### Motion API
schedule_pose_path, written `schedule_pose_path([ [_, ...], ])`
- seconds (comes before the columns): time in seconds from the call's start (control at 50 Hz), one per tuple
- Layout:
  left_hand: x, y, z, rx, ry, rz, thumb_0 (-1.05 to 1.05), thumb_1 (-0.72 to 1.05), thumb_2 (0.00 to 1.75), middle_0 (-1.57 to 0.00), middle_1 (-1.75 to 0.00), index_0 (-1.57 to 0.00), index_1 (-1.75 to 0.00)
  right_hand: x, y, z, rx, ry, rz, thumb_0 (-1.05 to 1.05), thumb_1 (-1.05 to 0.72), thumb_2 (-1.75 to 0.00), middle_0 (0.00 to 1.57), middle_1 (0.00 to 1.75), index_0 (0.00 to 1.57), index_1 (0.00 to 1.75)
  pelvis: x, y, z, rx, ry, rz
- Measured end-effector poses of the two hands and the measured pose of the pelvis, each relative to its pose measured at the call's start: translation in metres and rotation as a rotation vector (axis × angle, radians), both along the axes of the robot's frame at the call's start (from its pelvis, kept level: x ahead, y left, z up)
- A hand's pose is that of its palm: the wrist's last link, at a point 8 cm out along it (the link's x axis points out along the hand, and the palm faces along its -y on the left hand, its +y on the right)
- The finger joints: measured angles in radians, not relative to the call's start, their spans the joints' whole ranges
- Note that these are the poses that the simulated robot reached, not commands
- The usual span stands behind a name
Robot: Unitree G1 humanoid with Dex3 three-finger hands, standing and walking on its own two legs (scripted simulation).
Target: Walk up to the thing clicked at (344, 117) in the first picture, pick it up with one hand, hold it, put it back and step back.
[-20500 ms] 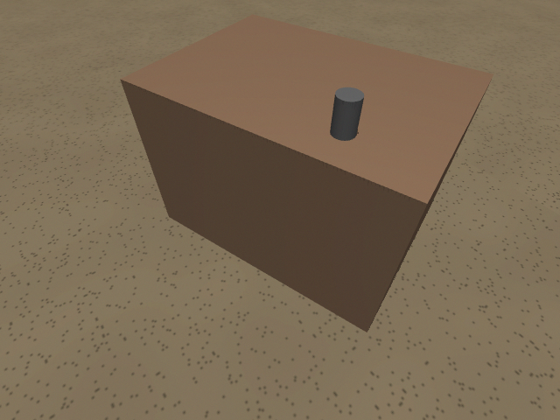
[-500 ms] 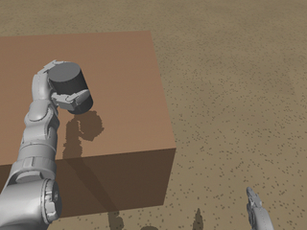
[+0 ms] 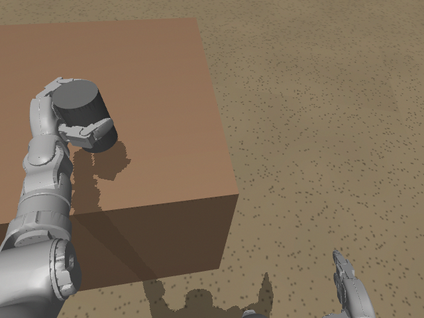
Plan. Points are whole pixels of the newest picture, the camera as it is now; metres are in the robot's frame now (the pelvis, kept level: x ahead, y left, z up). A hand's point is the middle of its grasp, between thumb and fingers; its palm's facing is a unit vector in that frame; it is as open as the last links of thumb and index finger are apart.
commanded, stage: lower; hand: left
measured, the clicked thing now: (88, 118) +0.48 +0.20 +0.10
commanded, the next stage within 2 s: loosen in 1.08 s
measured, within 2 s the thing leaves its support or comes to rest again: rests again in 0.92 s
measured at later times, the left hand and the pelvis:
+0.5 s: hand (95, 127) +0.50 +0.20 +0.07, palm faces +0.16 -0.99 +0.00, open 10.2 cm; pelvis -0.01 +0.00 -0.02, yaw +0 degrees
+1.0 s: hand (102, 134) +0.50 +0.19 +0.04, palm faces +0.14 -0.99 -0.01, open 10.2 cm; pelvis -0.01 +0.00 -0.04, yaw +0 degrees
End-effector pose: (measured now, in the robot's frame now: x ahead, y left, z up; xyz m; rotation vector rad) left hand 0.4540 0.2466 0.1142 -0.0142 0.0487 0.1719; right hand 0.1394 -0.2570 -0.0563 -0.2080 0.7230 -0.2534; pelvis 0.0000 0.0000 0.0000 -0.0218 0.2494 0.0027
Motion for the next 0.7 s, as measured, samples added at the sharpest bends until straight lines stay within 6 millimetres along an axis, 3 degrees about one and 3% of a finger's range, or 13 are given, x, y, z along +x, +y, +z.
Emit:
schedule_pose_path([
  [0.16, 0.005, -0.002, -0.020, 0.002, -0.004, -0.011, -0.01, -0.45, 1.12, -0.71, -1.03, -0.74, -1.03, -0.001, -0.002, 0.001, -0.026, -0.004, 0.010, -0.01, 0.50, -0.07, 0.06, 0.05, 0.06, 0.05, -0.002, -0.001, -0.008, -0.004, 0.033, 0.004],
  [0.7, 0.018, -0.003, -0.056, 0.015, -0.011, -0.026, -0.01, -0.44, 1.11, -0.70, -1.03, -0.73, -1.04, -0.006, -0.007, 0.004, -0.079, -0.025, 0.024, -0.01, 0.49, -0.06, 0.06, 0.05, 0.06, 0.05, -0.009, -0.002, -0.028, -0.016, 0.101, 0.004],
])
